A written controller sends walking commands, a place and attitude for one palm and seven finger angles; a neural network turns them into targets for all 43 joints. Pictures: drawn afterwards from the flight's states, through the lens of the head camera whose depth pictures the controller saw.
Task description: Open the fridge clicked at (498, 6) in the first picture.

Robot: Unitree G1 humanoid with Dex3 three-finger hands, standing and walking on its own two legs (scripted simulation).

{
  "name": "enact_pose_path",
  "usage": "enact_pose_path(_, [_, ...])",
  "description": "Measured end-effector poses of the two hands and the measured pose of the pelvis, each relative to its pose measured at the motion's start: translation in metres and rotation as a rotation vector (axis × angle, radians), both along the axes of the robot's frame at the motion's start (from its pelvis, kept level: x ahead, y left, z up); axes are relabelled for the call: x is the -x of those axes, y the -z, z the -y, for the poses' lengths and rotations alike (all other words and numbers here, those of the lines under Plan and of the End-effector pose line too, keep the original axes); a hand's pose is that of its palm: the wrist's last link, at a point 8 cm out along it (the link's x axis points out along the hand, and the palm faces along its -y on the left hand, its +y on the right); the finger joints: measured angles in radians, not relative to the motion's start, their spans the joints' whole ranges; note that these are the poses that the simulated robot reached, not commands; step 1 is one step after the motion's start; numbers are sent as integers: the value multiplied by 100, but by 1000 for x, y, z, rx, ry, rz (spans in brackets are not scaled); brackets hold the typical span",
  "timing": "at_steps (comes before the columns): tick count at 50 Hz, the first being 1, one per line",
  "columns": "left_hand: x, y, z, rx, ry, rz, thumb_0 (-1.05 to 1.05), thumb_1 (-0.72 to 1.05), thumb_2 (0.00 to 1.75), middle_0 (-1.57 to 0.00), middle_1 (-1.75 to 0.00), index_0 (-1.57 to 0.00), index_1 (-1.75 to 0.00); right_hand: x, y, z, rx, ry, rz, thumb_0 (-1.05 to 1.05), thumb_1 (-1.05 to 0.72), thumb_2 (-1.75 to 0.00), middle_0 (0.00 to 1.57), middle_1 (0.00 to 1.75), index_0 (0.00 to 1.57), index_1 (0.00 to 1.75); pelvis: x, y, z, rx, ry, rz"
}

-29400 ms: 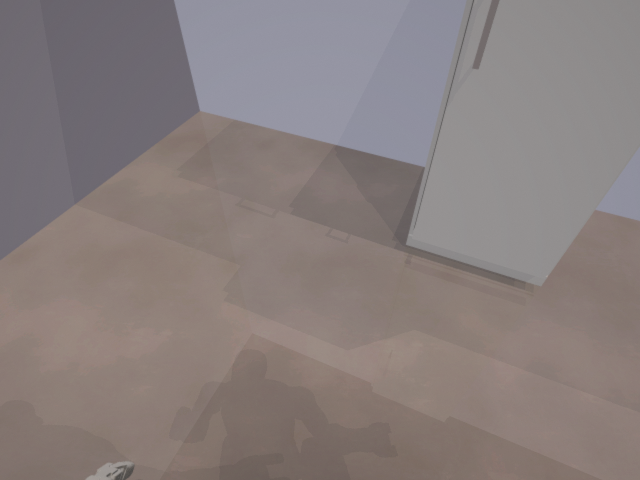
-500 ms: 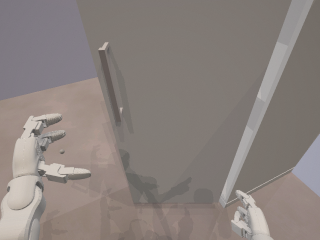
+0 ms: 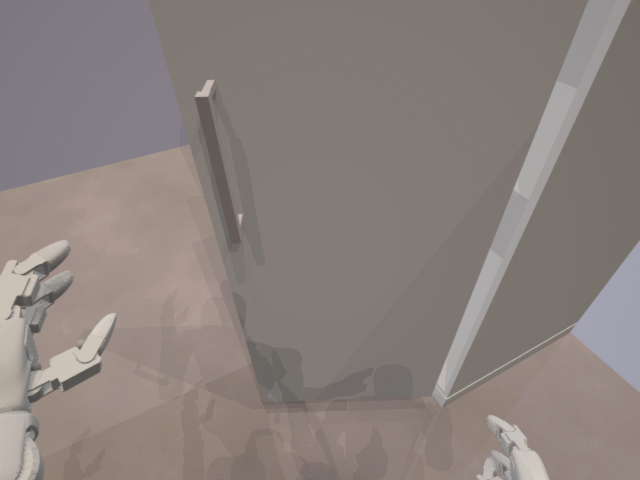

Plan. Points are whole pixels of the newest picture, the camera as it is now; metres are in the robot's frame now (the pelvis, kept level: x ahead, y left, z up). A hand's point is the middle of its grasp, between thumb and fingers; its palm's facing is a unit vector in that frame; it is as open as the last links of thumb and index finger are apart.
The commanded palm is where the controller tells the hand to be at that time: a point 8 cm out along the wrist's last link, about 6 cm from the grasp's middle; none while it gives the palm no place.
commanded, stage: draw the hand back to the body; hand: left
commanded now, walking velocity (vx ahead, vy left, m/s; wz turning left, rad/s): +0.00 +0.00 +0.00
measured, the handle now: (224, 170) +0.48 +0.20 +0.17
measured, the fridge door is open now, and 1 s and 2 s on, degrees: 64 64 64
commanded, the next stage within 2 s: step back with the hand held close in 0.46 s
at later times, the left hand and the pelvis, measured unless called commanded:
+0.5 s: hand (52, 358) +0.17 +0.28 +0.15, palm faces +0.50 -0.80 -0.33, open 7.5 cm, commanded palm +0.12 +0.31 +0.17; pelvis -0.01 +0.01 +0.00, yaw +1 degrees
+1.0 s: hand (27, 386) +0.14 +0.29 +0.15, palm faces +0.40 -0.78 -0.48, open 7.4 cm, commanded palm +0.09 +0.33 +0.17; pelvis -0.05 +0.03 -0.01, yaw +0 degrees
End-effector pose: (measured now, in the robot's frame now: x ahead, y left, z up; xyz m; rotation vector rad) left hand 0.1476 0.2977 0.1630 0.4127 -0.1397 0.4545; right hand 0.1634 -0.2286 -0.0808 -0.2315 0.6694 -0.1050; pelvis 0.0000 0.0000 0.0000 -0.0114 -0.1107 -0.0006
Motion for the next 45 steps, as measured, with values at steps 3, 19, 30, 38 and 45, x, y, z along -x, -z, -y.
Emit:
enact_pose_path(3, [7, 0, -6, -2, -17, -1, 1, 55, 73, -22, -50, -22, -50, -7, -4, -4, 3, -13, 18, 1, -91, -89, 20, 30, 20, 30, 0, 0, -3, 1, -2, 0])
enact_pose_path(19, [20, 1, -18, 24, -60, 23, 2, 87, 89, -21, -31, -20, -31, -19, -11, -32, -12, -87, 46, 1, -90, -89, 20, 30, 20, 30, 6, 0, -10, 2, -17, 7])
enact_pose_path(30, [23, -5, -15, 3, -47, 26, 2, 89, 90, -21, -30, -20, -30, -4, -4, -25, -16, -68, 15, 1, -90, -89, 20, 30, 20, 30, 9, 0, -8, 3, -17, 13])
enact_pose_path(38, [16, -6, -12, -68, 3, 4, 2, 89, 90, -21, -30, -20, -30, 8, 0, -15, -3, -24, -34, 1, -91, -89, 20, 30, 20, 30, 23, 3, -9, 18, -11, -71])
enact_pose_path(45, [26, 3, -10, -98, 80, -74, 2, 89, 90, -21, -30, -21, -30, 27, 3, -11, 15, 55, -47, 1, -91, -89, 20, 30, 20, 30, 37, 9, -20, 15, 4, -95])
